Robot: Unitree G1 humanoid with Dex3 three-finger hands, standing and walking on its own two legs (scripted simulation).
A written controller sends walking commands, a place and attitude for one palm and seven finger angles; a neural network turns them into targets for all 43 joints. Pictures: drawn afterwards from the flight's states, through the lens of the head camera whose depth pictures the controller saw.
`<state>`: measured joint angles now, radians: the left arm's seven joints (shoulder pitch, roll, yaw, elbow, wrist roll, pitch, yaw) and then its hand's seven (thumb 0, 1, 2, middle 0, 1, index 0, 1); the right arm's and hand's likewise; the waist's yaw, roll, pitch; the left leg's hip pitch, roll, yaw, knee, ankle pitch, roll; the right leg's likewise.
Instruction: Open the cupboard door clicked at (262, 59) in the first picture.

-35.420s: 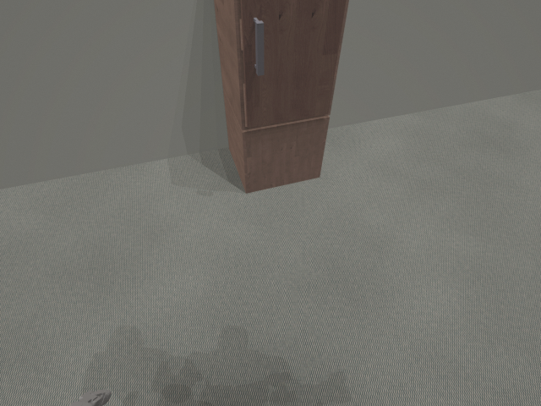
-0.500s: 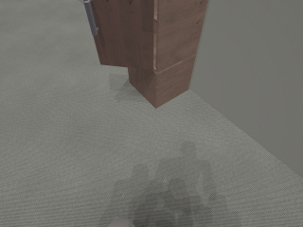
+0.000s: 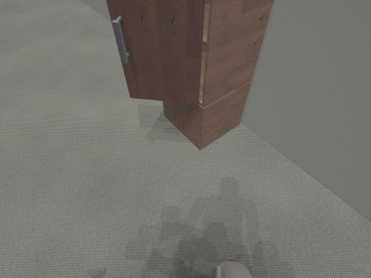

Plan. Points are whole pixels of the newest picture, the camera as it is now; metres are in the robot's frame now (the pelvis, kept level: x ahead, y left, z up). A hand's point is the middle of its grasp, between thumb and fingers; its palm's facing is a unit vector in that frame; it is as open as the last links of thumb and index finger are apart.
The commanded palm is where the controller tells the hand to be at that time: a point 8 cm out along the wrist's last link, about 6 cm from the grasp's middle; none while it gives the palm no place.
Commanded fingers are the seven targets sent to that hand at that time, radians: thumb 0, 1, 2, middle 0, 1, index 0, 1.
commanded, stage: take the last steps up to it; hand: left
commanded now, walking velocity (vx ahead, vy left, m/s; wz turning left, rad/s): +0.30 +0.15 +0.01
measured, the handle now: (122, 40) +1.00 +0.31 +0.00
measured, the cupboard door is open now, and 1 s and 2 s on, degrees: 44 44 44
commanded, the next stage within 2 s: come to a stop and stand still in 0.86 s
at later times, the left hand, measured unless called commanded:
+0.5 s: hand out of the picture +0.13 +0.19 -0.16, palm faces +0.14 -0.96 -0.23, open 7.2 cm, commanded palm none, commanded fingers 0.00 0.90 0.90 -0.20 -0.30 -0.20 -0.30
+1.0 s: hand (94, 181) +0.41 +0.31 -0.16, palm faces +0.04 -0.98 -0.21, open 7.3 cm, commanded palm none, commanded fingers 0.00 0.90 0.90 -0.20 -0.30 -0.20 -0.30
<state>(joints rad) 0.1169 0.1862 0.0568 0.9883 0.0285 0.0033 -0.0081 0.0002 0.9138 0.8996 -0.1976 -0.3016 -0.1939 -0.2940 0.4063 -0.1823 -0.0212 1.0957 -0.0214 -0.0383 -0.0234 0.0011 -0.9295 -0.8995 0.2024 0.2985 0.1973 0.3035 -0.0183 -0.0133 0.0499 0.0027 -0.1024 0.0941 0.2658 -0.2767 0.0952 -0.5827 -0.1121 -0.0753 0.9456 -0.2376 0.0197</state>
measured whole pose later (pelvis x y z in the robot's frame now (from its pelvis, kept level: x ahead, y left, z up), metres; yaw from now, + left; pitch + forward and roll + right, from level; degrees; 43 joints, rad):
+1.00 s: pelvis +0.32 +0.13 +0.00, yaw -1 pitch +0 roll +1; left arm 0.15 0.17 0.07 1.02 0.03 0.00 0.01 0.00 0.92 0.90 -0.20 -0.30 -0.19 -0.29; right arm 0.29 -0.17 -0.02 1.06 -0.03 -0.05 -0.03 -0.01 -0.94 -0.90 0.20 0.30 0.20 0.30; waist 0.00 -0.02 0.05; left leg -0.15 -0.06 0.21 0.33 -0.20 0.10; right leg -0.54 -0.09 -0.06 0.99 -0.27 0.00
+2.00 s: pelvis +0.34 +0.11 +0.00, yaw +1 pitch +0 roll +0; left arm 0.34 0.09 -0.02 1.14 0.02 -0.02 0.03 0.00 0.91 0.90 -0.20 -0.30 -0.20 -0.29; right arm 0.34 -0.13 0.01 1.08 -0.02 -0.01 -0.02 0.01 -0.91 -0.90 0.20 0.30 0.20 0.30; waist -0.01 0.03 0.03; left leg -0.19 -0.01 0.15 0.50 -0.31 0.07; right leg -0.27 -0.02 -0.10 0.50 -0.23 -0.02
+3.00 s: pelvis +0.41 +0.13 -0.02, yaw -4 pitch +1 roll -1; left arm 0.35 0.13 0.05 1.10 0.03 0.00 0.03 0.00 0.91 0.90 -0.20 -0.30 -0.20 -0.29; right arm 0.31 -0.13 0.00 1.08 -0.02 -0.05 -0.03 0.00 -0.91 -0.90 0.20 0.30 0.20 0.30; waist 0.02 -0.03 0.05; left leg -0.10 -0.02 0.19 0.53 -0.45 0.08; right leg -0.31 -0.01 -0.03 0.76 -0.43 -0.04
